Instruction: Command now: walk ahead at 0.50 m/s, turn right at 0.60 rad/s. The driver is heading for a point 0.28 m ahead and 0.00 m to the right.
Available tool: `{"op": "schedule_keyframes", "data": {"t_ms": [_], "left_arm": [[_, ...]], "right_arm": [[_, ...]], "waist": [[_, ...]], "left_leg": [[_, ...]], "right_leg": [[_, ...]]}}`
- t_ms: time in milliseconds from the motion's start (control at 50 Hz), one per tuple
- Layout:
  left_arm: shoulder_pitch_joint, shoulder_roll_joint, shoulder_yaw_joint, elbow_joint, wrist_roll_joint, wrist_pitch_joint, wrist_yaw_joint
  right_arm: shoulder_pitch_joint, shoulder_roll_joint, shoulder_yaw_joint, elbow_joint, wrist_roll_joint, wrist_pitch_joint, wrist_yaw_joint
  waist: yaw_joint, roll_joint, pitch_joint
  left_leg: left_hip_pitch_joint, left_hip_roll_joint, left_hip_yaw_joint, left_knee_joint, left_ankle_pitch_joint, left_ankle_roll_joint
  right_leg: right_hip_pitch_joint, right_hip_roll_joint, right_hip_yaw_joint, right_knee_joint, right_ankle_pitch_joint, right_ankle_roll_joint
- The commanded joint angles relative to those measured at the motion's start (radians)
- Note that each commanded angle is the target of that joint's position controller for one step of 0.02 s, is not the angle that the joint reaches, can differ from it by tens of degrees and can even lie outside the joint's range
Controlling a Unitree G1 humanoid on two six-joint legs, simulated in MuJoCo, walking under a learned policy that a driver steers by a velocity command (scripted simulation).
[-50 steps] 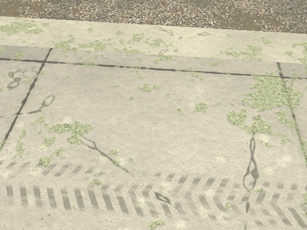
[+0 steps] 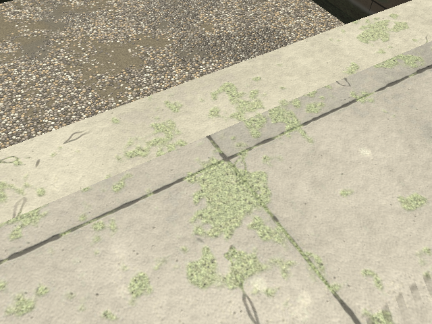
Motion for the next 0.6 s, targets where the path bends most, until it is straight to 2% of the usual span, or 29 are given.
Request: {"op": "schedule_keyframes", "data": {"t_ms": [20, 80, 100, 140, 160, 180, 200, 220, 240, 260, 280, 300, 320, 340, 360, 400, 460, 540, 580, 600], "left_arm": [[-0.071, 0.004, -0.012, -0.087, -0.004, -0.012, -0.017], [-0.161, -0.002, -0.021, -0.12, 0.0, -0.014, -0.028], [-0.175, -0.004, -0.022, -0.126, 0.005, -0.016, -0.026], [-0.159, -0.001, -0.021, -0.122, 0.017, -0.023, -0.016], [-0.11, 0.006, -0.017, -0.106, 0.024, -0.03, -0.008], [-0.001, 0.021, -0.009, -0.07, 0.032, -0.042, 0.0], [0.133, 0.052, 0.004, -0.023, 0.046, -0.055, 0.012], [0.235, 0.136, 0.021, -0.009, 0.049, -0.064, 0.03], [0.217, 0.216, 0.04, -0.025, -0.002, -0.053, 0.041], [0.227, 0.159, 0.033, -0.026, -0.033, -0.043, 0.056], [0.152, 0.107, 0.014, -0.017, -0.036, -0.047, 0.063], [0.096, 0.045, -0.006, -0.008, -0.032, -0.046, 0.066], [0.061, 0.022, -0.016, -0.003, -0.037, -0.046, 0.071], [0.029, 0.007, -0.025, -0.003, -0.032, -0.045, 0.073], [0.021, 0.011, -0.027, 0.0, -0.026, -0.05, 0.071], [0.013, 0.028, -0.025, 0.014, -0.017, -0.061, 0.066], [0.017, 0.016, -0.032, 0.04, -0.014, -0.063, 0.062], [0.056, 0.014, -0.034, 0.08, -0.006, -0.045, 0.066], [0.055, 0.011, -0.035, 0.096, -0.009, -0.036, 0.071], [0.041, 0.01, -0.037, 0.101, -0.016, -0.032, 0.074]], "right_arm": [[-0.032, -0.114, -0.023, -0.054, 0.001, -0.018, 0.001], [0.01, -0.138, -0.03, -0.036, 0.002, -0.014, -0.004], [0.025, -0.141, -0.029, -0.025, 0.002, -0.009, -0.005], [0.053, -0.158, -0.031, -0.004, 0.005, 0.006, -0.008], [0.057, -0.172, -0.032, 0.003, 0.007, 0.013, -0.012], [0.052, -0.18, -0.031, 0.006, 0.012, 0.02, -0.016], [0.053, -0.171, -0.026, 0.001, 0.019, 0.023, -0.017], [0.079, -0.1, -0.006, -0.045, 0.015, 0.022, -0.013], [0.167, -0.046, 0.011, -0.07, 0.052, 0.035, -0.008], [0.085, -0.111, -0.006, -0.046, 0.03, 0.051, -0.016], [0.026, -0.071, 0.006, -0.059, 0.041, 0.05, -0.011], [0.012, -0.063, 0.011, -0.046, 0.028, 0.053, -0.012], [0.007, -0.07, 0.008, -0.04, 0.007, 0.066, -0.011], [0.054, -0.067, 0.007, -0.017, -0.008, 0.084, -0.009], [0.077, -0.06, 0.006, -0.004, -0.009, 0.097, -0.006], [0.091, -0.042, 0.006, 0.01, -0.001, 0.11, -0.005], [0.031, -0.032, 0.008, 0.012, -0.005, 0.124, -0.015], [-0.04, -0.033, 0.011, 0.018, -0.001, 0.13, -0.029], [-0.044, -0.025, 0.015, 0.029, 0.001, 0.124, -0.035], [-0.025, -0.014, 0.019, 0.042, 0.0, 0.117, -0.037]], "waist": [[0.016, 0.138, 0.02], [-0.009, 0.137, 0.038], [-0.012, 0.134, 0.053], [-0.006, 0.143, 0.038], [0.012, 0.16, 0.003], [0.059, 0.155, -0.057], [0.121, 0.11, -0.142], [0.135, -0.04, -0.286], [0.091, -0.218, -0.491], [0.12, -0.007, -0.471], [0.093, -0.038, -0.326], [0.054, 0.011, -0.2], [0.024, 0.002, -0.134], [-0.005, -0.008, -0.122], [-0.018, -0.01, -0.133], [-0.038, -0.014, -0.146], [-0.024, -0.036, -0.117], [0.017, -0.049, -0.076], [0.016, -0.036, -0.054], [-0.003, -0.017, -0.047]], "left_leg": [[-0.024, 0.244, -0.072, -0.143, 0.268, 0.116], [-0.003, 0.258, -0.02, -0.137, 0.293, 0.098], [0.019, 0.263, -0.009, -0.112, 0.375, 0.094], [0.085, 0.27, 0.014, -0.003, 0.667, 0.08], [0.111, 0.266, 0.022, 0.089, 0.823, 0.069], [0.105, 0.249, 0.037, 0.237, 0.859, 0.054], [0.016, 0.213, 0.063, 0.437, 0.729, 0.025], [-0.208, 0.164, 0.068, 0.727, 0.157, -0.007], [-0.434, 0.009, -0.027, 1.058, -0.457, -0.04], [-0.432, 0.054, -0.174, 1.049, -0.365, -0.034], [-0.463, 0.073, -0.189, 1.006, -0.325, -0.032], [-0.45, 0.104, -0.187, 0.909, -0.284, -0.033], [-0.411, 0.116, -0.188, 0.844, -0.247, -0.035], [-0.329, 0.108, -0.18, 0.81, -0.211, -0.04], [-0.271, 0.091, -0.17, 0.788, -0.184, -0.043], [-0.228, 0.075, -0.161, 0.727, -0.15, -0.047], [-0.212, 0.075, -0.161, 0.578, -0.106, -0.046], [-0.178, 0.064, -0.157, 0.426, -0.106, -0.035], [-0.142, 0.054, -0.153, 0.324, -0.104, -0.024], [-0.089, 0.048, -0.145, 0.223, -0.049, -0.015]], "right_leg": [[0.003, -0.024, -0.024, -0.148, 0.13, 0.005], [0.074, -0.015, -0.081, -0.303, 0.134, -0.016], [0.09, -0.002, -0.094, -0.345, 0.111, -0.023], [0.148, 0.049, -0.125, -0.408, 0.036, -0.045], [0.212, 0.085, -0.133, -0.441, 0.007, -0.061], [0.336, 0.118, -0.125, -0.508, 0.041, -0.08], [0.54, 0.106, -0.097, -0.588, 0.195, -0.1], [0.82, -0.154, 0.152, -0.507, 0.591, -0.142], [1.043, -0.427, 0.518, -0.512, 1.023, -0.341], [0.957, -0.35, 0.363, -0.513, 1.116, -0.301], [0.838, -0.309, 0.262, -0.558, 1.044, -0.283], [0.699, -0.251, 0.202, -0.611, 0.906, -0.228], [0.603, -0.207, 0.164, -0.652, 0.821, -0.194], [0.518, -0.182, 0.12, -0.685, 0.791, -0.176], [0.471, -0.168, 0.094, -0.699, 0.798, -0.174], [0.43, -0.15, 0.054, -0.72, 0.767, -0.18], [0.397, -0.131, 0.047, -0.755, 0.533, -0.166], [0.379, -0.139, 0.103, -0.786, 0.19, -0.166], [0.373, -0.142, 0.131, -0.771, 0.095, -0.16], [0.359, -0.13, 0.132, -0.749, 0.054, -0.142]]}}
